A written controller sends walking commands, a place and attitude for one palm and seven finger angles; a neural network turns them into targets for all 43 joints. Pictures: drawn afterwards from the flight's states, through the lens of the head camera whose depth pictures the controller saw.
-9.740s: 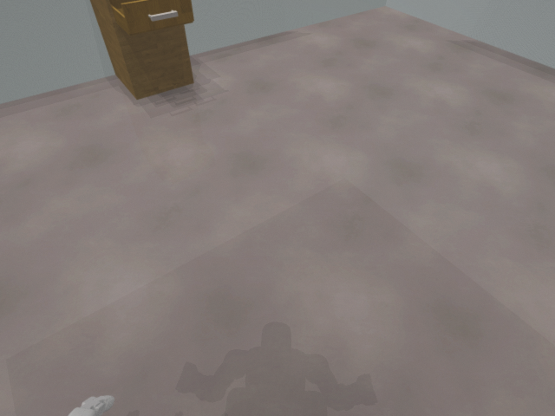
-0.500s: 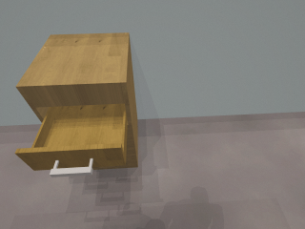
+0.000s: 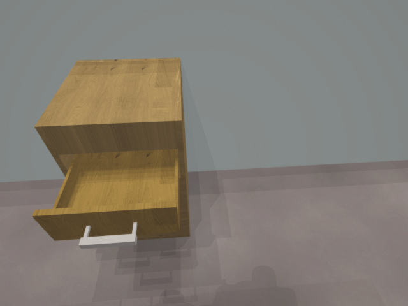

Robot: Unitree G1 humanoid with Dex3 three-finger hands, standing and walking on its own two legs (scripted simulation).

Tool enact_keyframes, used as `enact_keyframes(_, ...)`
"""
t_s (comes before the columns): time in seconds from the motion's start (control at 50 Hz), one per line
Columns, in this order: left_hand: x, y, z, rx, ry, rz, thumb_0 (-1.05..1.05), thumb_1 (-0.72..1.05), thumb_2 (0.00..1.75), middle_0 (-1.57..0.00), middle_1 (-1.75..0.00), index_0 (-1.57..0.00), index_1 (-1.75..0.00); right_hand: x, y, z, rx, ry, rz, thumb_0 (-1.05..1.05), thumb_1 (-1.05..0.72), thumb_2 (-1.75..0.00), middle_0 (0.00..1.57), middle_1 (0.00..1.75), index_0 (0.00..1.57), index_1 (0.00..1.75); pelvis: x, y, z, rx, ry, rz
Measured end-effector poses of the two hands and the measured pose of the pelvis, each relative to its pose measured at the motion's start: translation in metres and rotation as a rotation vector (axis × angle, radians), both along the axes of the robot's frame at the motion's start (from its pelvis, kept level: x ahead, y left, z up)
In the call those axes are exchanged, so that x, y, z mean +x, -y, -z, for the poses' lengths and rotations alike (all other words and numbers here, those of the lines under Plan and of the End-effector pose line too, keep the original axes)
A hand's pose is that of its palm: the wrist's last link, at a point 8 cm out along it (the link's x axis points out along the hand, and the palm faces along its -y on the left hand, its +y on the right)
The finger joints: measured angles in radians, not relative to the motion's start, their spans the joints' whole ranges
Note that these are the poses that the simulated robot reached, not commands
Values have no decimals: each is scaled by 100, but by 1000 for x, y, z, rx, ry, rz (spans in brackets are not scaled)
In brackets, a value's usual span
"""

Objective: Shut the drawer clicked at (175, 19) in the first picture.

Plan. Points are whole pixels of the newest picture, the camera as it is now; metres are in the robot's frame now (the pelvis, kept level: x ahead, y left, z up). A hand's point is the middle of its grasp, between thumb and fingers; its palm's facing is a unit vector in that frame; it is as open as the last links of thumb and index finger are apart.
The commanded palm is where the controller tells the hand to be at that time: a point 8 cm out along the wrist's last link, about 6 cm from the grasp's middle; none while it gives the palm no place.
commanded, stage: look again from close up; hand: left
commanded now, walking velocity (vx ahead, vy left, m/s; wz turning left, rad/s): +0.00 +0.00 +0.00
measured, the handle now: (110, 234) +0.35 +0.29 -0.19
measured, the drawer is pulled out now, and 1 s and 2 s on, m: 0.23 0.23 0.23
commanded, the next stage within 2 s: shuffle to correct the standing spot in 0.20 s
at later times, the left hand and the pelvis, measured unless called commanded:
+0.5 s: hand out of the picture -0.01 +0.17 -0.18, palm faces +0.05 -0.99 -0.16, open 7.4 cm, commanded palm none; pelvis +0.01 +0.02 +0.00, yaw +1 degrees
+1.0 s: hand out of the picture +0.05 +0.19 -0.17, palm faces +0.06 -0.97 -0.24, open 7.3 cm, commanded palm none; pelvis +0.03 +0.00 +0.00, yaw +3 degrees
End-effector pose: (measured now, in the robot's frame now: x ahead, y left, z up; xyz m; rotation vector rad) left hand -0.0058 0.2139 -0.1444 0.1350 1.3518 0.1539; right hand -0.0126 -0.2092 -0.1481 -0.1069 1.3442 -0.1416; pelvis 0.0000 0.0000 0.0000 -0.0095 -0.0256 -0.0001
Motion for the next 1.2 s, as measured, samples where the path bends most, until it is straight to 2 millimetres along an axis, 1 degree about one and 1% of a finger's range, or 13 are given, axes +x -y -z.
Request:
enact_keyframes(0.08,7,-13,-3,10,18,8,1,92,90,-20,-30,-20,-30,-4,-9,-1,6,-7,-5,1,-93,-90,20,30,20,30,-1,-8,-1,5,-1,3)
enact_keyframes(0.18,6,-19,-4,7,4,14,0,91,90,-20,-30,-20,-30,-10,-18,-2,12,-33,-4,1,-92,-90,20,30,20,30,-1,-14,-2,9,-5,7)
enact_keyframes(0.3,-2,-17,-2,-11,-34,10,0,91,90,-20,-30,-20,-30,-17,-20,-4,6,-66,0,0,-91,-90,20,30,20,30,-1,-17,-3,11,-4,8)
enact_keyframes(0.44,-10,-11,3,-30,-64,-11,0,91,90,-20,-30,-20,-30,-16,-15,-2,-2,-97,-10,0,-91,-90,20,30,20,30,3,-18,0,14,-3,-4)
enact_keyframes(0.54,-12,-12,5,-22,-66,-52,0,91,90,-20,-30,-20,-30,-3,-7,2,-11,-111,-37,0,-91,-90,20,30,20,30,10,-17,5,8,-15,-29)
enact_keyframes(0.66,-14,-23,14,-15,-93,-91,0,90,90,-20,-30,-20,-30,33,-4,-2,-53,-69,-67,0,-91,-90,20,30,20,30,21,-21,8,16,-17,-46)
enact_keyframes(0.76,5,-28,7,1,-79,-89,0,91,90,-20,-30,-20,-30,57,-7,-6,-58,-8,-80,0,-91,-90,20,30,20,30,25,-22,3,16,-10,-51)
enact_keyframes(0.82,23,-29,1,16,-28,-83,0,91,90,-20,-30,-20,-30,65,-8,-3,-43,-1,-91,0,-91,-90,20,30,20,30,26,-19,2,21,-6,-57)
enact_keyframes(0.9,42,-26,-4,44,36,-73,0,91,90,-20,-30,-20,-30,70,0,5,-23,2,-90,1,-92,-90,20,30,20,30,27,-12,4,26,5,-59)
enact_keyframes(0.98,50,-21,-10,52,56,-35,0,92,90,-20,-30,-20,-30,73,7,5,-9,13,-80,1,-93,-90,20,30,20,30,30,-5,1,27,2,-58)
enact_keyframes(1.04,56,-19,-11,66,70,-8,0,92,90,-20,-30,-20,-30,77,17,1,-19,53,-80,1,-92,-90,20,30,20,30,29,2,2,28,-11,-57)
enact_keyframes(1.12,60,-14,-10,70,99,4,0,91,90,-20,-30,-20,-30,82,31,-3,-39,75,-75,1,-92,-90,20,30,20,30,28,10,3,16,-13,-59)
enact_keyframes(1.2,62,-7,-7,51,111,7,0,91,90,-20,-30,-20,-30,84,39,-9,-60,80,-76,0,-91,-90,20,30,20,30,27,13,2,8,-6,-61)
